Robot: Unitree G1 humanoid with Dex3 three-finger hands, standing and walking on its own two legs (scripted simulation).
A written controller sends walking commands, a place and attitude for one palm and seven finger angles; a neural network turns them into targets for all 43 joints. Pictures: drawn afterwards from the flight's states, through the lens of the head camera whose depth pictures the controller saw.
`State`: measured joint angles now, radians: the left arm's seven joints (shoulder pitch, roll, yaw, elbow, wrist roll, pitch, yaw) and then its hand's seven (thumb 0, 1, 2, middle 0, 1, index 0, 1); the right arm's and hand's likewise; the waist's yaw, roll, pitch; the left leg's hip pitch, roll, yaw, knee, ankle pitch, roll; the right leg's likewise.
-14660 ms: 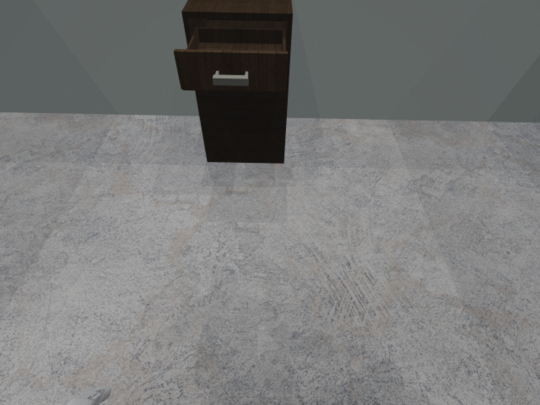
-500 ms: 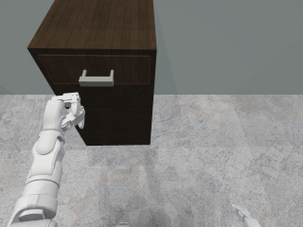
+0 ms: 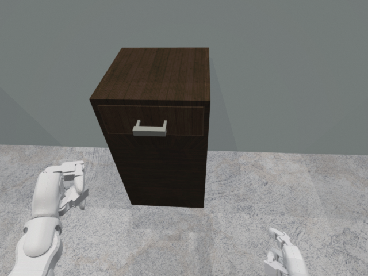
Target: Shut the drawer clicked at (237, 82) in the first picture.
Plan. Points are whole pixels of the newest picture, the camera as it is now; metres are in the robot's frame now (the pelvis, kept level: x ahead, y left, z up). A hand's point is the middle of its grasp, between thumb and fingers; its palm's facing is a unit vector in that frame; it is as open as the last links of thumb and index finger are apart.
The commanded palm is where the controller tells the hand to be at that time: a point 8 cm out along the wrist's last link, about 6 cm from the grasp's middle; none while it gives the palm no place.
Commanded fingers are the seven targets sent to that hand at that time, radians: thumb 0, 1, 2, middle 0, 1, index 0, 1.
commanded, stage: draw the hand back to the body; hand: left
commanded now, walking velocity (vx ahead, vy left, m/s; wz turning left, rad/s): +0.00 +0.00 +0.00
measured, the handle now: (150, 126) +0.64 +0.19 -0.09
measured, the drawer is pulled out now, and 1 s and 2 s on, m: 0.00 0.00 0.00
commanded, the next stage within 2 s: step back with the hand held close in 0.40 s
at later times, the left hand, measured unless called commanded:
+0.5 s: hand (51, 215) +0.17 +0.23 +0.15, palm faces +0.41 -0.83 -0.37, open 3.3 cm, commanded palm +0.12 +0.27 +0.18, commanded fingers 0.00 0.90 0.90 -1.40 -1.60 -1.40 -1.60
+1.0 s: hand (32, 225) +0.15 +0.24 +0.16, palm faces +0.32 -0.80 -0.50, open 3.3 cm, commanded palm +0.09 +0.28 +0.18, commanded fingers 0.00 0.90 0.90 -1.40 -1.60 -1.40 -1.60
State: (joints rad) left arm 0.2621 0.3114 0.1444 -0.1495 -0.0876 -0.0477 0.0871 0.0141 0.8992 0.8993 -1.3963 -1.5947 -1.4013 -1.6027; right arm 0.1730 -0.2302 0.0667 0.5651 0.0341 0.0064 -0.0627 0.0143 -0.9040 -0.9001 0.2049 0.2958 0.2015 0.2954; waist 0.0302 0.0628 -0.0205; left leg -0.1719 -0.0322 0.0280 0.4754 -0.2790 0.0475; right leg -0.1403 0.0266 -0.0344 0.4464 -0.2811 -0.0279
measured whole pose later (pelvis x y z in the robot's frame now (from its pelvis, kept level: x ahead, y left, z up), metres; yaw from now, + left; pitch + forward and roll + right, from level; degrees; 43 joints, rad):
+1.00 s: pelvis -0.04 +0.00 +0.00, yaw +1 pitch +1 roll -1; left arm 0.65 0.41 0.36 -0.55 -0.07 -0.18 0.13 0.01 0.89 0.90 -1.40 -1.59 -1.40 -1.60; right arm 0.18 -0.24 -0.03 0.56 0.01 0.02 -0.08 0.02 -0.91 -0.90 0.20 0.30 0.20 0.30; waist 0.00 0.04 0.01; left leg -0.29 -0.04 0.02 0.46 -0.20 0.05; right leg -0.25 0.02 -0.04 0.44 -0.22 -0.02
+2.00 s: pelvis -0.21 -0.01 +0.00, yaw -2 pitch +8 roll -3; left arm 0.57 0.45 0.41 -0.69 -0.04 -0.30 0.12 0.01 0.89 0.90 -1.40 -1.59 -1.41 -1.60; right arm 0.10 -0.13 0.01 0.63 -0.05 -0.16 -0.01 0.01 -0.90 -0.90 0.21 0.30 0.20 0.30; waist 0.01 -0.04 0.02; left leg -0.53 0.09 0.06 0.36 0.04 0.02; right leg -0.20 0.05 0.03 0.61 -0.48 0.01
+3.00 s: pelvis -0.31 -0.01 -0.01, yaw +0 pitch -1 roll +0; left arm 0.64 0.44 0.40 -0.68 -0.03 -0.22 0.15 0.02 0.89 0.90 -1.40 -1.59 -1.41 -1.60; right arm 0.22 -0.14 0.05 0.61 0.00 -0.13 -0.03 0.02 -0.90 -0.90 0.21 0.30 0.20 0.30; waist -0.03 -0.03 0.07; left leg -0.33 0.04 0.06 0.62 -0.27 0.00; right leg -0.29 0.02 -0.06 0.60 -0.28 -0.03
